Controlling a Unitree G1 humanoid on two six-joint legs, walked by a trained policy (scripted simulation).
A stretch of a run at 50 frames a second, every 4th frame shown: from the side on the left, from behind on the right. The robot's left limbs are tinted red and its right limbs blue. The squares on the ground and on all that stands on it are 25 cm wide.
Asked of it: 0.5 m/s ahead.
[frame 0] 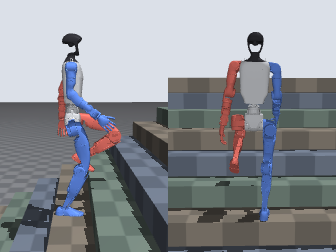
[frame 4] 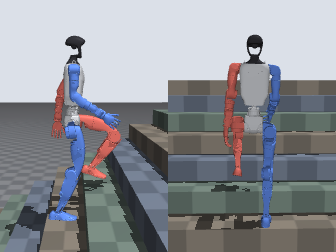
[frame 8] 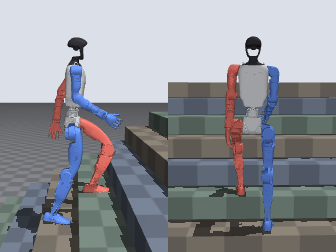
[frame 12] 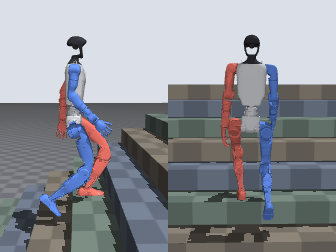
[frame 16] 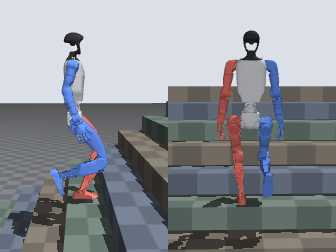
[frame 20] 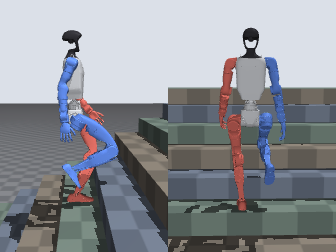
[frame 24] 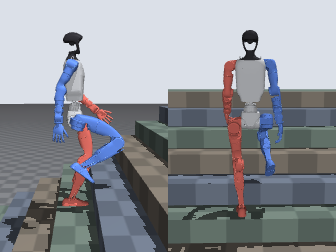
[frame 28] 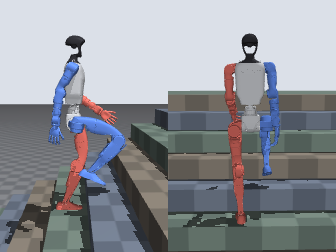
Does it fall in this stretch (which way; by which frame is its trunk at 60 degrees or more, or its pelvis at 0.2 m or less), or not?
no
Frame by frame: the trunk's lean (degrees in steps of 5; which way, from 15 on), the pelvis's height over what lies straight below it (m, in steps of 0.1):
0: 0, 0.8
4: 0, 0.8
8: 5, 0.8
12: 0, 0.7
16: 0, 0.7
20: 5, 0.7
24: 0, 0.8
28: 0, 0.8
